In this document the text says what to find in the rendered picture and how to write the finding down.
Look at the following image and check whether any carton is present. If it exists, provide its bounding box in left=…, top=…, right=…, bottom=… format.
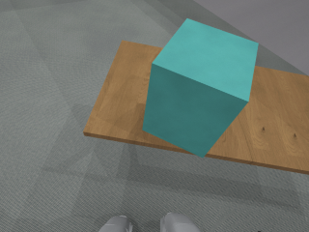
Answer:
left=142, top=18, right=259, bottom=158

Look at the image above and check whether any robot left thigh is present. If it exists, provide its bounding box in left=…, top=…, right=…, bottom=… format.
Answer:
left=99, top=216, right=133, bottom=232

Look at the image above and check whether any table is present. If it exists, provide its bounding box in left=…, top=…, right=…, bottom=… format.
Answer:
left=83, top=40, right=309, bottom=175

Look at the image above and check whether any robot thigh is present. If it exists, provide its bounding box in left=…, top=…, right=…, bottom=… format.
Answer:
left=160, top=213, right=201, bottom=232
left=99, top=216, right=133, bottom=232

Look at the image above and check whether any robot right thigh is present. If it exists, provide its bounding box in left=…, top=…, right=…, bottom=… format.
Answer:
left=160, top=213, right=201, bottom=232

